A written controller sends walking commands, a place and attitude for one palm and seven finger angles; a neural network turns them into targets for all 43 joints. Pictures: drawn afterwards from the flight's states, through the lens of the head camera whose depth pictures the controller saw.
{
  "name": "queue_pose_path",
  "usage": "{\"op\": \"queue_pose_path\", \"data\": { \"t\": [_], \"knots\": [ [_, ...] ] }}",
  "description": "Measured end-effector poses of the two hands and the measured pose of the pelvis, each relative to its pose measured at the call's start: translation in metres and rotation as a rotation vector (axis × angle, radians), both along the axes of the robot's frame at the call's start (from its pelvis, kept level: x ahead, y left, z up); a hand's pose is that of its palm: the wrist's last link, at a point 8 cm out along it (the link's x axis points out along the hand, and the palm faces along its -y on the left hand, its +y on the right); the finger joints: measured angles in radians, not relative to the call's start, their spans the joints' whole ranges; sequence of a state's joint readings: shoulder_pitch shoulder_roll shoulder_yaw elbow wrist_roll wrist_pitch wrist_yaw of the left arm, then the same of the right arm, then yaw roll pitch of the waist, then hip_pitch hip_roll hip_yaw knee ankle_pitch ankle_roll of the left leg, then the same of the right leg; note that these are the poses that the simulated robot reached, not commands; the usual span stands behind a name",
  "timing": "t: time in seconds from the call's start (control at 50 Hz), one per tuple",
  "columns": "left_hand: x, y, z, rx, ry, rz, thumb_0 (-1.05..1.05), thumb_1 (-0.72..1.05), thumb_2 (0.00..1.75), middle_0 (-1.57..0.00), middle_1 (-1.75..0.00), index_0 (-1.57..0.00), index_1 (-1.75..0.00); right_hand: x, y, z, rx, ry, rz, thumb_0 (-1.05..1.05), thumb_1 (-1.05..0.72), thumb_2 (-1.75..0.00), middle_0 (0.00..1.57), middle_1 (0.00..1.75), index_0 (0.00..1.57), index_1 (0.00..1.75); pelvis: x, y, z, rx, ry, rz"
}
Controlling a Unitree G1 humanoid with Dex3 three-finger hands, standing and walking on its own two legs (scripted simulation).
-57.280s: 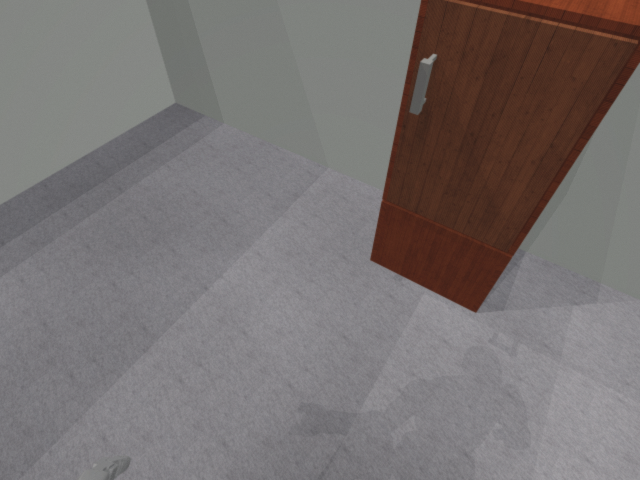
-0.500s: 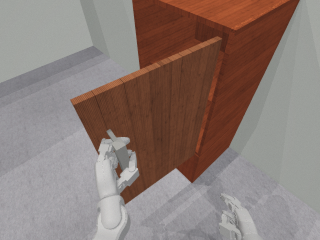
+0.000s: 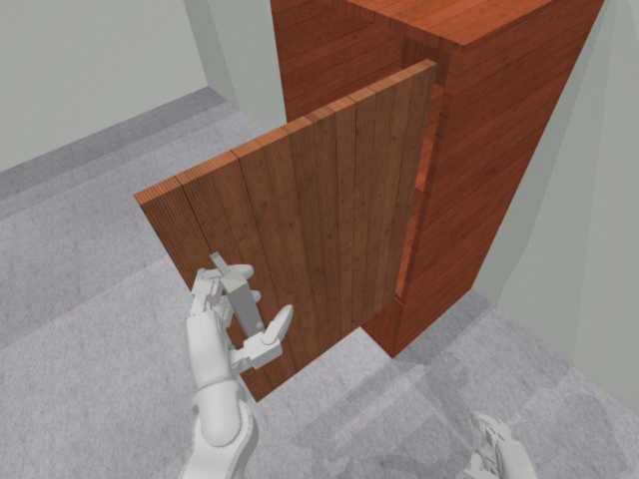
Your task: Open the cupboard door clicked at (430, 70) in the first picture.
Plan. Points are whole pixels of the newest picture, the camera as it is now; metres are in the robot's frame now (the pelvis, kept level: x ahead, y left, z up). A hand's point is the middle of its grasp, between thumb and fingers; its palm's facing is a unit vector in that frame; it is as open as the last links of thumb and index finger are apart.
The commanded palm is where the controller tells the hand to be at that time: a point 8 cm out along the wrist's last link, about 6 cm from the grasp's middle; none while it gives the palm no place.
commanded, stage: open thumb and fingers to let go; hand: left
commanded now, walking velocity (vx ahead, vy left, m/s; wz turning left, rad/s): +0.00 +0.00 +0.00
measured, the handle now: (236, 296) +0.33 +0.12 +0.06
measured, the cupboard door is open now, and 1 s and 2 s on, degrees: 88 87 87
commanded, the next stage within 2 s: slide the hand sideways off the handle in 0.48 s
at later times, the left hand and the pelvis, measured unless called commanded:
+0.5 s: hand (257, 322) +0.29 +0.09 +0.07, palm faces +0.25 -0.97 +0.01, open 15.1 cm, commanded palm +0.25 +0.14 +0.06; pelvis -0.02 +0.04 +0.00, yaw -2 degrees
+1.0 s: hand (242, 356) +0.25 +0.10 +0.07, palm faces -0.15 -0.99 +0.03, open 16.2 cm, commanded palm +0.22 +0.16 +0.06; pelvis -0.01 +0.07 -0.01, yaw -2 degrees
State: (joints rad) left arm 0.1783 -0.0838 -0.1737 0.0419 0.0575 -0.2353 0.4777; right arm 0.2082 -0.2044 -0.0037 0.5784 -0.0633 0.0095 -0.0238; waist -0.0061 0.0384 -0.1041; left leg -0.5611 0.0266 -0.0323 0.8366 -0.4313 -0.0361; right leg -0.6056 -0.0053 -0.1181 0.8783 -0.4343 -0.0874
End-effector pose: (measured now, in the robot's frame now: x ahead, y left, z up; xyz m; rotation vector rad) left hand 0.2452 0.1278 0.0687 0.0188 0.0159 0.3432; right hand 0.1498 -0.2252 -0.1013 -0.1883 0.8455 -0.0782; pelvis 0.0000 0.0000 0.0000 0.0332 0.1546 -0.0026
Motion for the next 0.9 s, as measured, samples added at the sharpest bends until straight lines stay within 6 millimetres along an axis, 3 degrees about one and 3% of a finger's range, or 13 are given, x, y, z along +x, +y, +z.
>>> {"op": "queue_pose_path", "data": {
  "t": [0.16,0.3,0.48,0.6,0.72,0.78,0.9],
  "knots": [
    [0.002,0.003,-0.003,-0.016,0.000,-0.031,0.00,-0.22,0.42,-0.32,-1.23,-0.32,-1.22,-0.008,0.008,0.003,0.000,-0.022,-0.012,0.02,-0.90,-0.90,0.20,0.30,0.20,0.30,-0.010,0.009,0.000,-0.007,-0.007,-0.007],
    [0.003,0.005,-0.004,-0.024,-0.011,-0.044,0.00,-0.42,0.33,-0.28,-1.06,-0.30,-1.05,-0.011,0.024,0.007,-0.002,-0.036,-0.007,0.02,-0.90,-0.90,0.20,0.30,0.20,0.30,-0.014,0.021,-0.001,-0.015,-0.012,-0.014],
    [0.009,0.007,-0.004,-0.030,-0.013,-0.090,-0.01,-0.49,0.30,-0.26,-0.70,-0.28,-0.69,-0.011,0.047,0.012,-0.001,-0.042,-0.002,0.02,-0.90,-0.90,0.20,0.30,0.20,0.30,-0.016,0.040,-0.001,-0.029,-0.016,-0.024],
    [0.010,0.011,-0.004,-0.020,-0.014,-0.103,-0.01,-0.50,0.30,-0.34,-0.60,-0.35,-0.59,-0.009,0.061,0.011,0.008,-0.041,0.011,0.02,-0.90,-0.90,0.20,0.30,0.20,0.30,-0.016,0.050,-0.003,-0.037,-0.015,-0.027],
    [0.005,0.028,-0.005,0.098,-0.041,-0.433,-0.01,-0.49,0.30,-0.27,-0.46,-0.21,-0.45,-0.013,0.067,0.009,0.011,-0.043,0.022,0.01,-0.90,-0.90,0.20,0.30,0.20,0.30,-0.018,0.058,-0.006,-0.038,-0.018,-0.019],
    [0.002,0.031,-0.004,0.062,-0.024,-0.573,-0.01,-0.50,0.30,-0.23,-0.40,-0.16,-0.39,-0.017,0.069,0.010,0.017,-0.061,0.001,0.02,-0.90,-0.90,0.20,0.30,0.20,0.30,-0.018,0.063,-0.006,-0.045,-0.029,-0.021],
    [-0.002,0.029,-0.004,-0.081,0.001,-0.534,-0.01,-0.50,0.30,-0.15,-0.33,-0.16,-0.34,-0.016,0.074,0.019,0.024,-0.109,-0.014,0.02,-0.90,-0.90,0.20,0.30,0.20,0.30,-0.015,0.070,-0.003,-0.041,-0.029,-0.032]
  ]
}}
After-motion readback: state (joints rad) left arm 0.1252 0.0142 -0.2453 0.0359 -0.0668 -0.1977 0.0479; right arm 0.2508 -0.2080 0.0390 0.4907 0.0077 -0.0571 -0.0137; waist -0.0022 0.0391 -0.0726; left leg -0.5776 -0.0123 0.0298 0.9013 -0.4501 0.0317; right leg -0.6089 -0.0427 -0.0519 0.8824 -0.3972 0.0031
